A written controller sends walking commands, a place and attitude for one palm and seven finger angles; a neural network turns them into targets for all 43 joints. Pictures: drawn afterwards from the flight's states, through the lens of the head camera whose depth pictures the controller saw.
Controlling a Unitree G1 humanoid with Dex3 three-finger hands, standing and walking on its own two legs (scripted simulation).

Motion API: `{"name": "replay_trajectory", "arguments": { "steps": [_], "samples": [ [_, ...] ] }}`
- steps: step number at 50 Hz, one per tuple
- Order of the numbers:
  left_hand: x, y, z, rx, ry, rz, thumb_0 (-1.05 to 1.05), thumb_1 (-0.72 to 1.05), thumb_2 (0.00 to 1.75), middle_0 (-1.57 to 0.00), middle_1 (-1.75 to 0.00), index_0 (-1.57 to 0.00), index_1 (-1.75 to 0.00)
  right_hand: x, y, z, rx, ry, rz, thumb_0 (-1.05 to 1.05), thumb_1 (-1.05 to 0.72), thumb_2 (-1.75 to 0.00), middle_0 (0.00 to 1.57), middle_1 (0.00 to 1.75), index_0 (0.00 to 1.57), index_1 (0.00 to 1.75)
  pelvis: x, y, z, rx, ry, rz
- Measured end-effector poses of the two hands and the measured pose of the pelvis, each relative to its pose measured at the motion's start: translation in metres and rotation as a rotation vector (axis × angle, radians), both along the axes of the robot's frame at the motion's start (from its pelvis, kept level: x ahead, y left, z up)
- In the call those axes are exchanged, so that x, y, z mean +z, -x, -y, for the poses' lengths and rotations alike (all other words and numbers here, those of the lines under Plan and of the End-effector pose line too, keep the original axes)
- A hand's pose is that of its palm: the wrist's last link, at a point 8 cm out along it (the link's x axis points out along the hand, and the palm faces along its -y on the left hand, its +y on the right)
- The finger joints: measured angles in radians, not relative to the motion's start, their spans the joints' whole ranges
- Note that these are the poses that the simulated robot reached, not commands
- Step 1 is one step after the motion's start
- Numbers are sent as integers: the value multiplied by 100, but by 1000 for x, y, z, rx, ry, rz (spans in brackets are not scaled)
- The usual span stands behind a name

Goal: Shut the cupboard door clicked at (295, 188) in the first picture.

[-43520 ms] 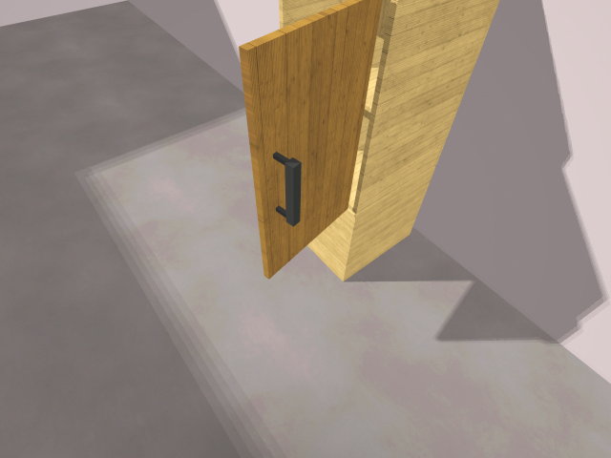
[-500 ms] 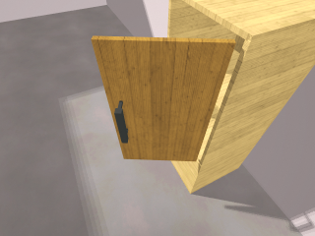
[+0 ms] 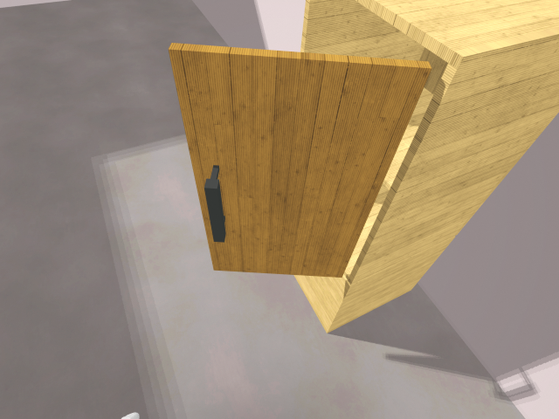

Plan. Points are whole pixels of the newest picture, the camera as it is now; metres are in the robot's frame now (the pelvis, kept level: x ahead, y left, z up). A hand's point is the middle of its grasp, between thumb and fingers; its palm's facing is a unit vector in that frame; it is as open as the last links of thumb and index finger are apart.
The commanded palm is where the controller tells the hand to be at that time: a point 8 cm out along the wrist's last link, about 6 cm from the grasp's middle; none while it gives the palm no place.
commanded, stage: raise the hand and make a fist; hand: left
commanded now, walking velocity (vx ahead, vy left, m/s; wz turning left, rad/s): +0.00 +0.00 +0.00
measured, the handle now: (217, 205) +0.48 +0.14 -0.03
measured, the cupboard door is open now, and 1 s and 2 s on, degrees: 62 62 62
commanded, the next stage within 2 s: bring the fist close to the handle in 1.84 s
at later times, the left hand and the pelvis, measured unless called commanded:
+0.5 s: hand (145, 417) +0.13 +0.18 -0.04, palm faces +0.17 -0.98 -0.06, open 5.4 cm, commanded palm +0.13 +0.22 -0.05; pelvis -0.03 -0.03 -0.11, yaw +4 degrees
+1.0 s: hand (170, 371) +0.19 +0.16 -0.05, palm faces -0.08 -1.00 -0.01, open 3.3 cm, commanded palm +0.17 +0.23 -0.03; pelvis +0.00 -0.01 -0.10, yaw +2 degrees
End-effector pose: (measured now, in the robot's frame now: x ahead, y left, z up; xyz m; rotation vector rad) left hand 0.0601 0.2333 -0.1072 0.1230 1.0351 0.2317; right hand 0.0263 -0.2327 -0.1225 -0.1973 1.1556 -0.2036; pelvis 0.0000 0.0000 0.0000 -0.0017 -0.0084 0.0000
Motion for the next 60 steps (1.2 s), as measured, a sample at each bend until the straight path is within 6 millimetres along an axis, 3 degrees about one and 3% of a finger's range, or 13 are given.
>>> {"name": "replay_trajectory", "arguments": {
  "steps": [5, 9, 13, 18, 21, 24, 28, 33, 36, 42, 48, 51, 60],
  "samples": [
    [101, -97, 8, -36, -37, 662, 1, 92, 89, -23, -33, -23, -33, 7, -41, 13, 77, -21, 297, 1, -91, -89, 21, 30, 20, 30, -11, 8, 0, 54, -24, -34],
    [120, -128, 29, -140, 65, 1012, 1, 92, 90, -28, -39, -28, -39, 5, -82, 26, 131, -8, 476, 1, -91, -89, 21, 30, 20, 30, -39, 20, 8, 39, -35, -91],
    [80, -107, 40, -253, 167, 1055, 0, 91, 90, -34, -45, -34, -46, 11, -118, 37, 167, 24, 592, 1, -91, -89, 21, 30, 20, 30, -66, 26, 20, 24, -29, -149],
    [21, -48, 23, -153, 137, 840, 1, 91, 89, -44, -55, -43, -55, 14, -158, 39, 265, 63, 666, 2, -91, -89, 20, 30, 20, 30, -91, 29, 30, 40, -8, -197],
    [31, -28, 7, -78, 30, 879, 2, 90, 90, -49, -61, -49, -61, 6, -177, 30, 330, 62, 680, 2, -91, -89, 20, 30, 20, 30, -100, 27, 34, 60, 16, -225],
    [62, -36, 3, -92, -41, 1057, 2, 91, 90, -54, -67, -54, -67, -10, -189, 16, 377, 31, 681, 2, -91, -89, 20, 30, 20, 30, -107, 26, 34, 77, 42, -245],
    [82, -76, 24, -241, 24, 1183, 2, 91, 90, -61, -75, -61, -75, -33, -190, -2, 359, -37, 653, 2, -91, -89, 20, 30, 20, 30, -111, 24, 33, 78, 58, -267],
    [55, -118, 43, -356, 185, 911, 1, 91, 90, -70, -85, -70, -85, -47, -165, -9, 226, -102, 542, 2, -90, -89, 21, 30, 21, 31, -102, 15, 31, 52, 34, -284],
    [56, -120, 31, -260, 166, 834, 1, 90, 90, -76, -91, -76, -91, -46, -149, -4, 164, -97, 476, 2, -90, -89, 21, 30, 21, 31, -92, 6, 28, 38, 22, -283],
    [84, -106, -4, -126, 4, 984, 2, 91, 90, -87, -103, -86, -103, -45, -137, 10, 165, -34, 405, 2, -90, -89, 21, 30, 20, 30, -87, -4, 20, 44, 30, -295],
    [61, -111, 12, -261, 134, 972, 1, 91, 90, -98, -115, -97, -115, -44, -148, 16, 197, 32, 429, 2, -91, -89, 21, 30, 20, 30, -96, 1, 9, 50, 50, -309],
    [58, -117, 13, -306, 160, 948, 1, 91, 90, -103, -121, -103, -121, -36, -155, 11, 192, 45, 459, 2, -91, -89, 21, 30, 20, 30, -96, 2, 6, 42, 51, -307],
    [92, -120, -23, -180, 51, 1047, 1, 90, 90, -120, -138, -119, -139, -15, -171, -24, 234, -16, 517, 2, -91, -89, 20, 30, 20, 30, -83, -2, -6, 52, 67, -277]
  ]
}}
